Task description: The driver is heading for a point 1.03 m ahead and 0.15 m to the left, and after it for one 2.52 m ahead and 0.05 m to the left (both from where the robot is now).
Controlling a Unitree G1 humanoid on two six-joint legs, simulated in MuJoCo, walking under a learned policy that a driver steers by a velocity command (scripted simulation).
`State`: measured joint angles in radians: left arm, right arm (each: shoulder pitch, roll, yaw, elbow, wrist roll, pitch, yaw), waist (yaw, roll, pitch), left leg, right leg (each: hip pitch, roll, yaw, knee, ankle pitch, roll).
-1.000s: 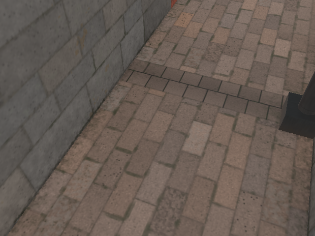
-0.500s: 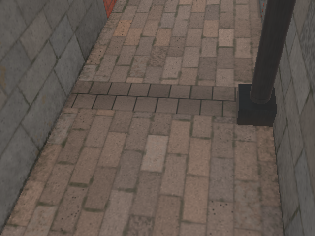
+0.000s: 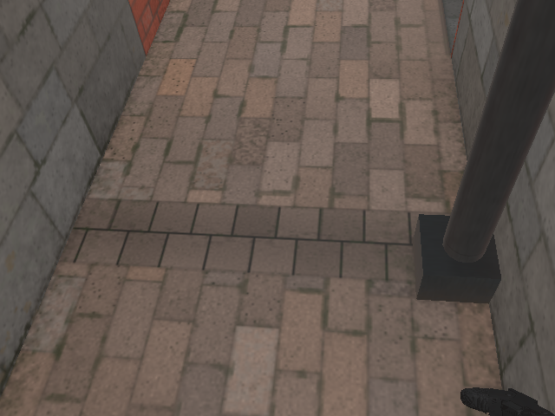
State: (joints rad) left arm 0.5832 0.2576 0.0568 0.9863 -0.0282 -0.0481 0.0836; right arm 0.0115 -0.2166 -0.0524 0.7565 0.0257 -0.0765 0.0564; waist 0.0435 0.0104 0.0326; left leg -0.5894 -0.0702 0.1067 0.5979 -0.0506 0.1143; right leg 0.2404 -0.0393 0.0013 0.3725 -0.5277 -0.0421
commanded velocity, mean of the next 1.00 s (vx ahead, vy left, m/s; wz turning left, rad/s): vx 0.50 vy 0.00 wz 0.20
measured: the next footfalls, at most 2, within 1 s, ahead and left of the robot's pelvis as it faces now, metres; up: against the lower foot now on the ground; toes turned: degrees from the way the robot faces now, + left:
left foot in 0.02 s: +0.19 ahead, +0.09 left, +0.00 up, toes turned +1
right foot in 0.44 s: +0.52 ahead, -0.03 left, +0.00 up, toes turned +19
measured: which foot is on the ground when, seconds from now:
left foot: up 0.00-0.00, down 0.02-0.44, up 0.46-0.86, down 0.88-1.00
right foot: down 0.00-0.02, up 0.04-0.42, down 0.44-0.88, up 0.90-1.00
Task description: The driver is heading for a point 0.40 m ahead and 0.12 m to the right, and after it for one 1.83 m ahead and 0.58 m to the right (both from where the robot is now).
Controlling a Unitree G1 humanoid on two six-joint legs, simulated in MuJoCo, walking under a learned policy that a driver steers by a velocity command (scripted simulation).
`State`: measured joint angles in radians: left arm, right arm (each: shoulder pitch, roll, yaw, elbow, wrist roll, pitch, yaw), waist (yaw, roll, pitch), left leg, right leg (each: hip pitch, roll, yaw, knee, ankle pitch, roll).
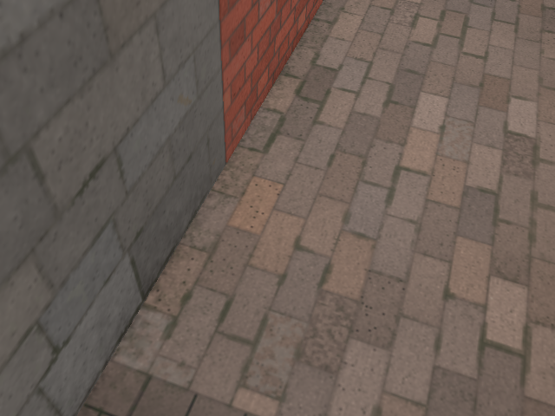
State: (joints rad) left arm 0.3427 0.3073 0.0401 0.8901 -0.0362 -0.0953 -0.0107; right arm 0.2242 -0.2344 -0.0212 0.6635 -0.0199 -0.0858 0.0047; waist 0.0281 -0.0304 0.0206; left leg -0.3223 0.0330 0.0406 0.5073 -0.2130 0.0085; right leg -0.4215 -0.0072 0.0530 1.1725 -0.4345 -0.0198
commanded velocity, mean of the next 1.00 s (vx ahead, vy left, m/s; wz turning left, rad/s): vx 0.50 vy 0.00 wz -0.47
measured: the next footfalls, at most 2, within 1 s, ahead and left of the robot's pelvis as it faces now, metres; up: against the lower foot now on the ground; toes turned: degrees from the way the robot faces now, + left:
right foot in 0.40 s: +0.37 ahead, -0.19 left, +0.00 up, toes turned -16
left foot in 0.90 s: +0.70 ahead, -0.10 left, +0.00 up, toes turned -33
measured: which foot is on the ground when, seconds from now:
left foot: down 0.00-0.40, up 0.42-0.88, down 0.90-1.00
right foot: up 0.00-0.38, down 0.40-0.94, up 0.96-1.00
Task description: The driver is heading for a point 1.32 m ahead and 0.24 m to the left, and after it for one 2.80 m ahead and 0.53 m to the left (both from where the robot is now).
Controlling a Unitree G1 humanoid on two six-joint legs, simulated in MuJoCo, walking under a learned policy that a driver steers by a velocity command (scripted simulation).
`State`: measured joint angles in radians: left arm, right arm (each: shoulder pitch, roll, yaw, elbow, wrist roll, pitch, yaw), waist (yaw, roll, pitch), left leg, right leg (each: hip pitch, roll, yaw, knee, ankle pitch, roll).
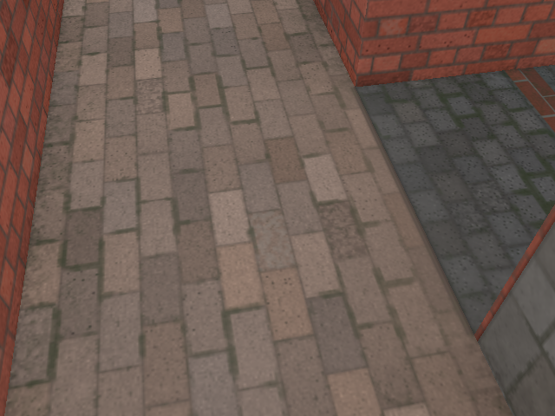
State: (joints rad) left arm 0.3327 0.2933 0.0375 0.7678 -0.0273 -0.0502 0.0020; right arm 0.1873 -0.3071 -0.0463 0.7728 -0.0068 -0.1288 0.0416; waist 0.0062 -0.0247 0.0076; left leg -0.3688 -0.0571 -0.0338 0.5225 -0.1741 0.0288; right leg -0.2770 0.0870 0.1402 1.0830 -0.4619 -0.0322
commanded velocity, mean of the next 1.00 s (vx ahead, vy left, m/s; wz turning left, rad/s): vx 0.50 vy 0.00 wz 0.34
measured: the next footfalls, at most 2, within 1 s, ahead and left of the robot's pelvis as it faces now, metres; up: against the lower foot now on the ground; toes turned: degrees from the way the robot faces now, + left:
right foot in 0.36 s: +0.35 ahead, -0.11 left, +0.00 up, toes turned +14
left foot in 0.84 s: +0.52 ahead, +0.22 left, +0.00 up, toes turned +29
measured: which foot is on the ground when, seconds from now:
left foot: down 0.00-0.34, up 0.36-0.82, down 0.84-1.00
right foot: up 0.00-0.34, down 0.36-0.84, up 0.86-1.00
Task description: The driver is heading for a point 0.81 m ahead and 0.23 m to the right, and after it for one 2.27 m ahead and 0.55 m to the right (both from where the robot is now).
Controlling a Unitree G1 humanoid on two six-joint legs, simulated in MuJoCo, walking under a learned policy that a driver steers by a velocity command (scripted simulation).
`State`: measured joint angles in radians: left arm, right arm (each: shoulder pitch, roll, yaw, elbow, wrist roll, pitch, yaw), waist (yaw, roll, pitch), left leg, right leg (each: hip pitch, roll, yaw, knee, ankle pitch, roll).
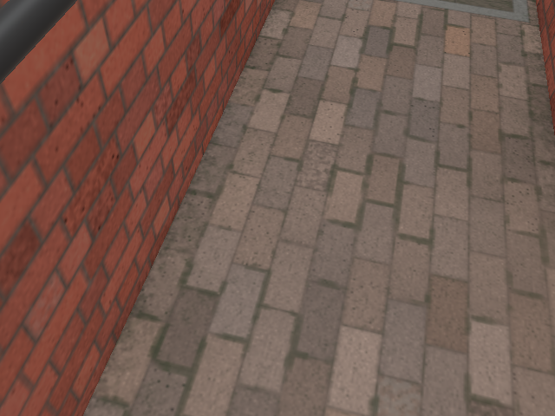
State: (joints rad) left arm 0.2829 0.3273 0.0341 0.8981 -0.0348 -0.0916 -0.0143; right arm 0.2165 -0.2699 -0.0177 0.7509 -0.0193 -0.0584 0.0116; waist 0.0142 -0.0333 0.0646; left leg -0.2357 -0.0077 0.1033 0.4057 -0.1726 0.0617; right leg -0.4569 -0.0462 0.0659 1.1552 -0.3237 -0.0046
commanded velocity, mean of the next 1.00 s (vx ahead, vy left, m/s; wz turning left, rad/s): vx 0.50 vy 0.00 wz -0.42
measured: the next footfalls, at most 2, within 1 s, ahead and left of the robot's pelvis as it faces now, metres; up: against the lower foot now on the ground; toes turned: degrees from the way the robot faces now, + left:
right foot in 0.38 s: +0.36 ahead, -0.18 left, +0.00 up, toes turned -14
left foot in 0.88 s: +0.71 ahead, -0.10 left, +0.00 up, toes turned -30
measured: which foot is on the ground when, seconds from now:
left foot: down 0.00-0.40, up 0.42-0.86, down 0.88-1.00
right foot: up 0.00-0.36, down 0.38-0.88, up 0.90-1.00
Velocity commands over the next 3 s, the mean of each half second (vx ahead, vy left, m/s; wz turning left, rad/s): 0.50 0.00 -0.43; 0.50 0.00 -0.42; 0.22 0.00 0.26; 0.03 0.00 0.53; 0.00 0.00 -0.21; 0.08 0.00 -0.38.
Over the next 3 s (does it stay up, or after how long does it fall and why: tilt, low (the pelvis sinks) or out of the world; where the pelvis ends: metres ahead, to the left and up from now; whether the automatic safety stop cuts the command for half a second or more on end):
stays up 0.76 -0.27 0.00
